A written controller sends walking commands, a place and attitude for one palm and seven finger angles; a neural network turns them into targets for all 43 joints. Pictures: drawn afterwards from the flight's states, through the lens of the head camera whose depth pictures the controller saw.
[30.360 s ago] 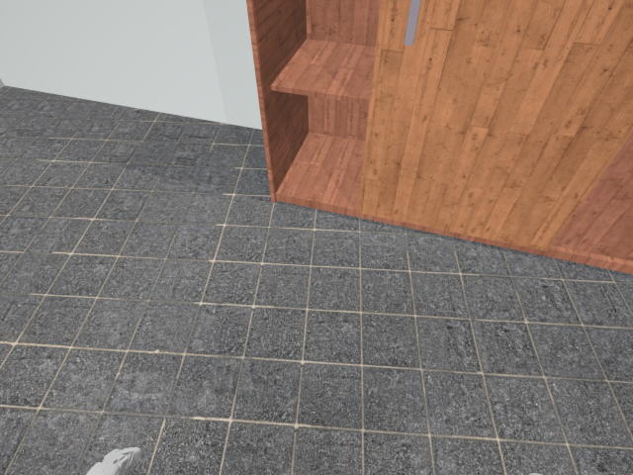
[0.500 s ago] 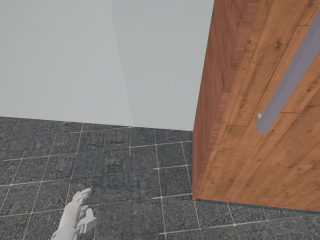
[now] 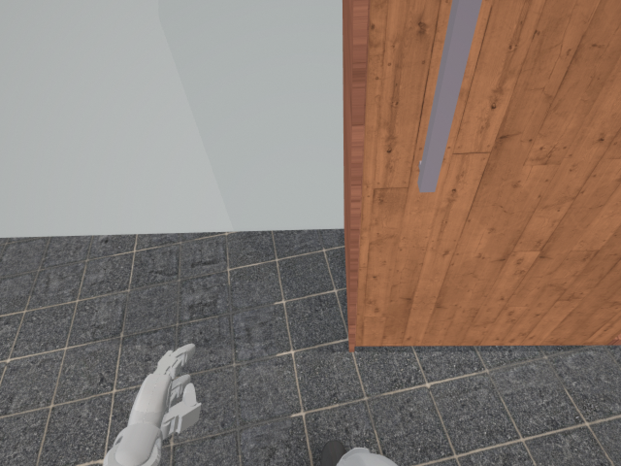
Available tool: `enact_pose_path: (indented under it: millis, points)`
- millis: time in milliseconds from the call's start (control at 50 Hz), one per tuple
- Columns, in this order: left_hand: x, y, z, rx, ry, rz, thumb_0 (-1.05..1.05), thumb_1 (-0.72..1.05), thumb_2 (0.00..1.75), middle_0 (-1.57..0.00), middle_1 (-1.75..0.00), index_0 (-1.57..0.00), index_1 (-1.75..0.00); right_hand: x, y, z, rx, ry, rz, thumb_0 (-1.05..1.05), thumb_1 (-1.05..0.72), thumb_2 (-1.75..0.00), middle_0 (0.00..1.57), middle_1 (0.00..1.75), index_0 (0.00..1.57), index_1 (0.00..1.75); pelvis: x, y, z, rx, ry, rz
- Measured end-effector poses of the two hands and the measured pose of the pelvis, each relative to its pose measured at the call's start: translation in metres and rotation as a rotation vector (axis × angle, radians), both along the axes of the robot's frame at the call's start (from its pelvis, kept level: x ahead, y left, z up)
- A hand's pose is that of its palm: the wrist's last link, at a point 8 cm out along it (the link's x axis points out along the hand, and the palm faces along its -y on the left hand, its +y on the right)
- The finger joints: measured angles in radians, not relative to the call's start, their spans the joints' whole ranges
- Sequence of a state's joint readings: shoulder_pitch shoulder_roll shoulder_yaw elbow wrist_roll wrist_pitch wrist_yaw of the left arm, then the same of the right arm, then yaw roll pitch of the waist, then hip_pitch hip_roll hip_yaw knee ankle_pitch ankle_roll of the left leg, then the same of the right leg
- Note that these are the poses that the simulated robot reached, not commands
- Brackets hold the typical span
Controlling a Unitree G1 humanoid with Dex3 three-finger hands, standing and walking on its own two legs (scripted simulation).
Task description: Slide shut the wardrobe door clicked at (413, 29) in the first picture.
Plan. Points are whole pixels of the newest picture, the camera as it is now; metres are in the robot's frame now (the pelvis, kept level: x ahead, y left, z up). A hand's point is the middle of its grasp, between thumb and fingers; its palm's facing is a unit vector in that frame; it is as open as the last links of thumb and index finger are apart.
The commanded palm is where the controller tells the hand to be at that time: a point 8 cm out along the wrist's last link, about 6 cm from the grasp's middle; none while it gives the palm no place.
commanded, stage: stop stepping back and stand still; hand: right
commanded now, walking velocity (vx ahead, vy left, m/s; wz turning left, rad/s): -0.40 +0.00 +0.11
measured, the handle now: (443, 85) +0.54 -0.20 +0.21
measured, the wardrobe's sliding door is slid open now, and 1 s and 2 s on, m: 0.00 0.00 0.00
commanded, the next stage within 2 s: none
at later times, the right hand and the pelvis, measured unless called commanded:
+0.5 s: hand out of the picture +0.10 -0.40 +0.18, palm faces +0.39 +0.85 -0.36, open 7.4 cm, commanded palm +0.04 -0.44 +0.19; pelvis -0.12 -0.15 -0.05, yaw +5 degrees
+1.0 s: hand out of the picture -0.03 -0.52 +0.16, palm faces +0.58 +0.74 -0.33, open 7.4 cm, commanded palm -0.10 -0.51 +0.19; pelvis -0.24 -0.21 +0.00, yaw +0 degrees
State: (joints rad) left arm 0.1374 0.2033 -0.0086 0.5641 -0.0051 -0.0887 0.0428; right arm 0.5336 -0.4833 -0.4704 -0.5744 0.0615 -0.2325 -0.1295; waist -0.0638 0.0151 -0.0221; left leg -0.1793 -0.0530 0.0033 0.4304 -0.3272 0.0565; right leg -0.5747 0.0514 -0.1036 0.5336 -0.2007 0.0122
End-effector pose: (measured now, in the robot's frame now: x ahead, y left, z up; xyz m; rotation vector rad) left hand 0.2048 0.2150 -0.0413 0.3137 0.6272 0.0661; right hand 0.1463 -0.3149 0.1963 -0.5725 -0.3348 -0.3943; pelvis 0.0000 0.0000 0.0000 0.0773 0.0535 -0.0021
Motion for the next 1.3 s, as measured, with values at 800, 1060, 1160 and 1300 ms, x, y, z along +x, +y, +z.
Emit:
enact_pose_path:
  millis: [800, 1060, 1160, 1300]
  points:
    - [-0.319, -0.186, -0.047, -0.090, 0.285, 0.144, 0.01, 0.90, 0.90, -0.21, -0.30, -0.21, -0.30, -0.213, -0.134, 0.039, -0.108, -0.150, 0.203, 0.01, -0.88, -0.90, 0.22, 0.30, 0.21, 0.30, -0.211, -0.173, -0.001, -0.049, -0.063, 0.024]
    - [-0.295, -0.179, -0.017, -0.010, 0.014, 0.145, 0.01, 0.91, 0.90, -0.20, -0.30, -0.20, -0.30, -0.215, -0.204, -0.040, 0.222, 0.054, -0.089, 0.01, -0.90, -0.90, 0.20, 0.30, 0.20, 0.30, -0.244, -0.210, -0.001, -0.116, -0.110, 0.007]
    - [-0.294, -0.193, -0.019, -0.082, 0.016, 0.085, 0.01, 0.91, 0.90, -0.20, -0.30, -0.20, -0.30, -0.228, -0.157, -0.005, 0.059, 0.012, 0.080, 0.02, -0.89, -0.90, 0.21, 0.30, 0.20, 0.30, -0.241, -0.195, -0.001, -0.086, -0.100, -0.021]
    - [-0.290, -0.189, -0.041, -0.083, 0.136, 0.074, 0.01, 0.90, 0.90, -0.21, -0.30, -0.20, -0.30, -0.245, -0.181, 0.027, -0.076, -0.046, -0.046, 0.01, -0.88, -0.90, 0.22, 0.30, 0.21, 0.30, -0.239, -0.193, 0.001, -0.084, -0.084, -0.016]
